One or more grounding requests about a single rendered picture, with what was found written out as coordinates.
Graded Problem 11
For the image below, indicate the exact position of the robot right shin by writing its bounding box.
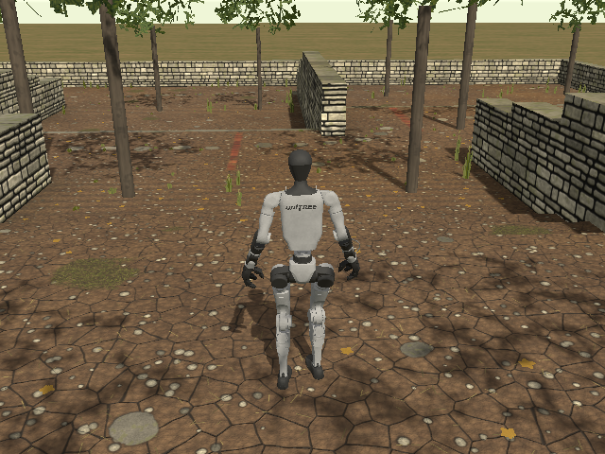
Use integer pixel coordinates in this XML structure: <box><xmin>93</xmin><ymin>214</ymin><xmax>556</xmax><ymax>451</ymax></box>
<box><xmin>309</xmin><ymin>308</ymin><xmax>326</xmax><ymax>367</ymax></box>

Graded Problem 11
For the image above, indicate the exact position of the robot left hand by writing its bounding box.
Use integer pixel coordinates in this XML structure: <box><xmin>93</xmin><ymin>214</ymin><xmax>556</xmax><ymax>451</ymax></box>
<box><xmin>242</xmin><ymin>265</ymin><xmax>264</xmax><ymax>288</ymax></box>

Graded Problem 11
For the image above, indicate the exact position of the robot left forearm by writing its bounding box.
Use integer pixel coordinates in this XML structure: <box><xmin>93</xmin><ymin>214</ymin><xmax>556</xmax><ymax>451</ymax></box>
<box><xmin>245</xmin><ymin>230</ymin><xmax>265</xmax><ymax>269</ymax></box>

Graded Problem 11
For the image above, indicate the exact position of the left robot upper arm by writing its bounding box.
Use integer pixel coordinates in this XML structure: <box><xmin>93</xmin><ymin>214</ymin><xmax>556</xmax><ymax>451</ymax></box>
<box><xmin>256</xmin><ymin>191</ymin><xmax>282</xmax><ymax>245</ymax></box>

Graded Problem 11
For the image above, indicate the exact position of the robot right hand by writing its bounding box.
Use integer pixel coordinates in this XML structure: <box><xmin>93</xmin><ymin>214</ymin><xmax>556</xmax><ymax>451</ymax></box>
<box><xmin>338</xmin><ymin>258</ymin><xmax>360</xmax><ymax>280</ymax></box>

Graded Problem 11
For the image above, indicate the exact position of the robot right forearm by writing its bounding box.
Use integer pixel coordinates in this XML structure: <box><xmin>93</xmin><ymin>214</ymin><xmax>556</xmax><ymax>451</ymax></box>
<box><xmin>338</xmin><ymin>226</ymin><xmax>356</xmax><ymax>263</ymax></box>

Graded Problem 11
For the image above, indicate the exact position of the right robot upper arm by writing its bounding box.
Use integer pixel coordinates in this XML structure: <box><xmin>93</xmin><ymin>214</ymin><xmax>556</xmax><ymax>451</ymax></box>
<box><xmin>320</xmin><ymin>190</ymin><xmax>349</xmax><ymax>242</ymax></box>

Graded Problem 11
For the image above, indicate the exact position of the robot torso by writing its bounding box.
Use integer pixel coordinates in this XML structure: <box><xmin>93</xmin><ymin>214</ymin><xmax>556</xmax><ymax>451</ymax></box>
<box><xmin>279</xmin><ymin>186</ymin><xmax>323</xmax><ymax>284</ymax></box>

